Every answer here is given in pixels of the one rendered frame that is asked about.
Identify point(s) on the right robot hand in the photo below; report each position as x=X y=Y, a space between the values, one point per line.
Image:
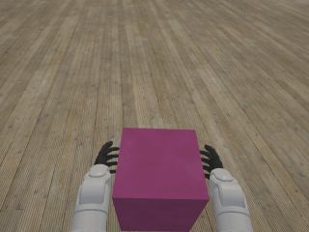
x=213 y=160

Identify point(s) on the right robot forearm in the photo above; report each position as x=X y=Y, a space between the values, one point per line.
x=229 y=202

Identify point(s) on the left robot forearm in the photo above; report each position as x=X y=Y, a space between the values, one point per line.
x=92 y=201

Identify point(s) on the left robot hand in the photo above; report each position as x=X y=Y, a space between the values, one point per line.
x=102 y=157

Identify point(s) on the carton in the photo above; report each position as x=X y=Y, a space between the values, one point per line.
x=160 y=184

